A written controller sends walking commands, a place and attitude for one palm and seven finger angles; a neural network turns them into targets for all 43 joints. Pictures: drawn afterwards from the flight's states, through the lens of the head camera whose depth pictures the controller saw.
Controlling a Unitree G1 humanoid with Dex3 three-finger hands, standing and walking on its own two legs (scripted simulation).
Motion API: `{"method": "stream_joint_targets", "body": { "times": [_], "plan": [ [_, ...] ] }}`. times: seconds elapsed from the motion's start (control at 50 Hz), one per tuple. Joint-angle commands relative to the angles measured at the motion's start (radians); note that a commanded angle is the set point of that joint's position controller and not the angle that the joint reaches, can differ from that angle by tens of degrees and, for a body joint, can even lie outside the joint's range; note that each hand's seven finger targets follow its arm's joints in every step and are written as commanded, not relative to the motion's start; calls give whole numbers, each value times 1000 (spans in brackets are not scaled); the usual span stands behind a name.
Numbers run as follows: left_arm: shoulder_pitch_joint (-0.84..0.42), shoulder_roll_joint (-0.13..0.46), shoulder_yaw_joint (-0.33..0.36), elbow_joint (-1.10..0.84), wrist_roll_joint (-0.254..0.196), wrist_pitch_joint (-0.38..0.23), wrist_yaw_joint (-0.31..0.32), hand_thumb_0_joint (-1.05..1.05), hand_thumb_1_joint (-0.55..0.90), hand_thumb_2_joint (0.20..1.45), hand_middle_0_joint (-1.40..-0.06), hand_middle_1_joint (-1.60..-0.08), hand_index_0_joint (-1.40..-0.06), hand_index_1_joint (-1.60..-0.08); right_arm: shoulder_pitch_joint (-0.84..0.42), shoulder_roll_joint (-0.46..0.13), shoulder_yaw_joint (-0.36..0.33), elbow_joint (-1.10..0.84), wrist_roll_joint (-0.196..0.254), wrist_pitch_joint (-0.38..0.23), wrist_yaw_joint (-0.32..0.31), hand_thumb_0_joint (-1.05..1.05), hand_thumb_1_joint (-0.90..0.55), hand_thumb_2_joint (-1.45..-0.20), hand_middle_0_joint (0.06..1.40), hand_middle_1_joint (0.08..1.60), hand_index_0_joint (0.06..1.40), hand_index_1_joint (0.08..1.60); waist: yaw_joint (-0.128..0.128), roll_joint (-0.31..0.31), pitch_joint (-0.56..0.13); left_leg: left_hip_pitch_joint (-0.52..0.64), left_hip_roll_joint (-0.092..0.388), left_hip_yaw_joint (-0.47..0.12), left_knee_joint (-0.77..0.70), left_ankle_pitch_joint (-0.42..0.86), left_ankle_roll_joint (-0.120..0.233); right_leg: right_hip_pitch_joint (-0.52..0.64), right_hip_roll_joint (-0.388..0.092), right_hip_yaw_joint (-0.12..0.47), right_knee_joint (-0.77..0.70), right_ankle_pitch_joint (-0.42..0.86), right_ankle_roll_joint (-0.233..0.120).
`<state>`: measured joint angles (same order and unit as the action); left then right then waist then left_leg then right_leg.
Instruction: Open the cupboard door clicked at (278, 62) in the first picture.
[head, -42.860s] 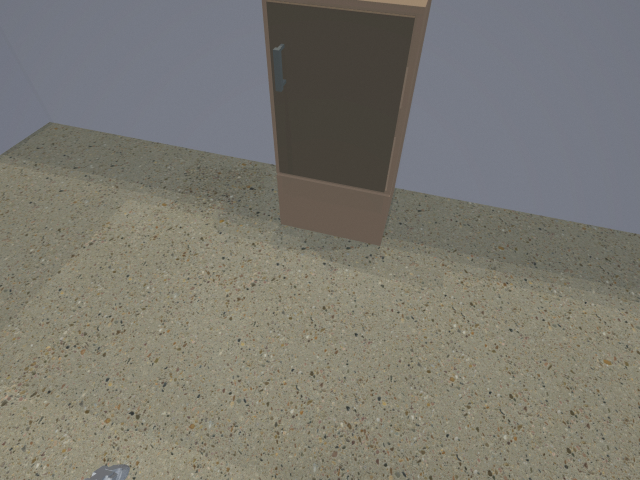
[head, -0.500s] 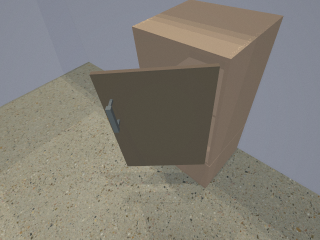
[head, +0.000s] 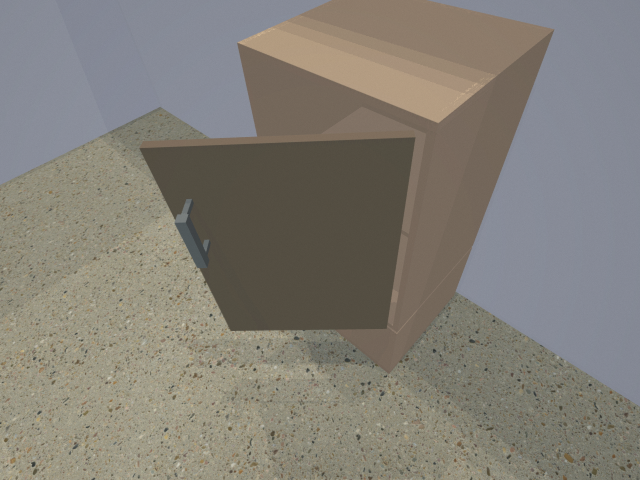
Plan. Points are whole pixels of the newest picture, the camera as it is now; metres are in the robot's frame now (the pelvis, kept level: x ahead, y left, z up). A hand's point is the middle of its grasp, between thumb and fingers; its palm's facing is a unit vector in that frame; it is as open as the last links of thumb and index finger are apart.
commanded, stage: come to a stop and stand still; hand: left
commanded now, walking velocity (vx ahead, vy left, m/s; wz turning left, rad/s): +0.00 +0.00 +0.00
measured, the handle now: (195, 234) +0.51 +0.26 -0.03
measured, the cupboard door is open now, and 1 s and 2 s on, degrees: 42 42 42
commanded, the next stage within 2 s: look again from close up in 0.22 s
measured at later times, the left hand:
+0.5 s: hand out of the picture +0.01 +0.17 -0.17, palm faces +0.04 -0.97 -0.22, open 7.3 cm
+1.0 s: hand out of the picture +0.11 +0.21 -0.10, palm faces +0.26 -0.94 -0.23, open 7.3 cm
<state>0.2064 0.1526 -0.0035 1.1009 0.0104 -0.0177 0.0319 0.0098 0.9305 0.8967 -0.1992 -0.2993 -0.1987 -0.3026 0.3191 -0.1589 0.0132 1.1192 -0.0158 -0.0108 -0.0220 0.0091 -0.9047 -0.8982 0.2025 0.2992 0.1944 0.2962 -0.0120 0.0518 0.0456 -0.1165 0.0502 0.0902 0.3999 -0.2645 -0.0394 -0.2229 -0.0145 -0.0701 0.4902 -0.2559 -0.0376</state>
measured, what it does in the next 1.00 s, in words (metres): stands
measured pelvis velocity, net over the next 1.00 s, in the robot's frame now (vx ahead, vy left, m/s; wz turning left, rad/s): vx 0.00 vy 0.01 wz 0.02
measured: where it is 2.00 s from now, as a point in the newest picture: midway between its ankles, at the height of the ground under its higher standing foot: outside the picture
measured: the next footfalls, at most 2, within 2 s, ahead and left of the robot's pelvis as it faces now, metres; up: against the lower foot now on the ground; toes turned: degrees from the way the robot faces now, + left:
none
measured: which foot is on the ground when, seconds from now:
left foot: down 0.00-1.00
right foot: down 0.00-1.00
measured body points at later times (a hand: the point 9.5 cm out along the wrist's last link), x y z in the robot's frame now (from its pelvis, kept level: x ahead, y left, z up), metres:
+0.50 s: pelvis +0.01 -0.01 +0.00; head +0.03 -0.03 +0.45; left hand +0.01 +0.22 -0.15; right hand +0.01 -0.22 -0.17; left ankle -0.03 +0.14 -0.74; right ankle +0.01 -0.09 -0.74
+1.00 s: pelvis +0.00 +0.01 +0.00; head +0.02 -0.01 +0.45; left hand +0.10 +0.26 -0.08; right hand +0.03 -0.22 -0.16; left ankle -0.04 +0.14 -0.74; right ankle +0.01 -0.09 -0.74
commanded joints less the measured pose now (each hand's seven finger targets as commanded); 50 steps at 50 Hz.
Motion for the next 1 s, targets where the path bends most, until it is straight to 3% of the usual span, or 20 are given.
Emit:
{"method": "stream_joint_targets", "body": {
  "times": [0.0, 0.22, 0.32, 0.46, 0.72, 0.84, 0.86, 0.88, 0.9, 0.92, 0.94, 0.96, 0.98],
  "plan": [
    [63, 123, 23, -20, -2, -16, 3, 0, 900, 900, -200, -300, -200, -300, 73, -68, -18, -21, -1, -15, -8, 0, -900, -900, 200, 300, 200, 300, 9, -82, -5, -48, 56, -50, -57, 126, 43, 50, -111, 117, -113, 231, -16],
    [68, 116, 27, -17, 3, -16, 4, 0, 900, 900, -200, -300, -200, -300, 50, -54, -23, -17, -1, -10, -12, 0, -900, -900, 200, 300, 200, 300, 7, -75, 20, -29, 60, -43, -62, 128, 38, 40, -102, 114, -136, 244, -15],
    [74, 113, 28, -15, 2, -16, 3, 0, 900, 900, -200, -300, -200, -300, 46, -54, -22, -15, -1, -11, -13, 0, -900, -900, 200, 300, 200, 300, 9, -61, 14, -25, 63, -47, -69, 126, 39, 44, -99, 112, -145, 217, -16],
    [91, 115, 27, -6, 1, -20, 3, 0, 900, 900, -200, -300, -200, -300, 43, -63, -23, -13, 1, -15, -15, 0, -900, -900, 200, 300, 200, 300, 12, -63, -13, -15, 62, -47, -59, 152, 38, 72, -105, 105, -135, 282, -14],
    [99, 96, 24, 0, 2, -13, 3, 0, 900, 900, -200, -300, -200, -300, 53, -43, -20, 1, 0, -14, -18, 0, -900, -900, 200, 300, 200, 300, 16, -50, 46, -42, 65, -56, -81, 128, 42, 47, -94, 94, -144, 195, -12],
    [100, 94, 25, -3, 1, -13, 3, 0, 900, 900, -200, -300, -200, -300, 61, -46, -20, 4, 0, -17, -17, 0, -900, -900, 200, 300, 200, 300, 18, -49, 29, -42, 63, -64, -80, 137, 45, 53, -94, 91, -138, 180, -10],
    [226, 133, 30, 44, 6, -33, 43, 0, 900, 900, -200, -300, -200, -300, -87, -99, -35, -66, 14, -25, -5, 0, -900, -900, 200, 300, 200, 300, 78, -141, 2, -157, 64, -6, 205, 79, 18, 102, -184, 187, -109, 761, 60],
    [-565, 332, 97, -1456, -216, -272, 14, 0, 877, 890, -202, -315, -202, -315, -73, -276, -31, -411, 63, -186, -57, 0, -900, -900, 200, 300, 200, 300, -64, 57, -471, 78, -51, -41, 35, 202, 75, 194, -101, 160, -31, 544, 14],
    [-117, 266, 123, -1157, -127, -215, 56, 0, 853, 880, -203, -330, -203, -330, -136, -185, -28, -356, 39, -257, -86, 0, -900, -900, 200, 300, 200, 300, 27, 204, -457, 96, -48, -6, 16, 324, 82, 205, -32, 100, 1, 369, -10],
    [-84, 196, 76, -1058, -146, -167, 102, 0, 830, 870, -205, -345, -205, -345, -139, -205, -37, -300, 51, -280, -81, 0, -900, -900, 200, 300, 200, 300, 2, 197, -332, 19, -33, -23, 32, 224, 55, 94, -28, 50, -29, 190, 5],
    [168, -34, -30, -871, -156, -78, 91, 0, 807, 860, -207, -360, -207, -360, -111, -153, -40, -297, 64, -283, -75, 0, -900, -900, 200, 300, 200, 300, -15, 11, -174, -66, -13, -54, 26, 200, 65, 18, -14, 16, -34, 159, 20],
    [14, -25, -39, -1035, -203, -118, 61, 0, 783, 850, -208, -375, -208, -375, -134, -194, -41, -366, 78, -299, -74, 0, -900, -900, 200, 300, 200, 300, -30, -93, -38, -125, -14, -87, 49, 173, 71, -65, -15, 5, -25, 144, 37],
    [7, 58, 45, -1035, -197, -175, 38, 0, 760, 840, -210, -390, -210, -390, -119, -226, -67, -378, 62, -317, -74, 0, -900, -900, 200, 300, 200, 300, -44, -189, -70, -148, -23, -80, 99, 134, 75, -130, -13, -6, -16, 80, 45]
  ]
}}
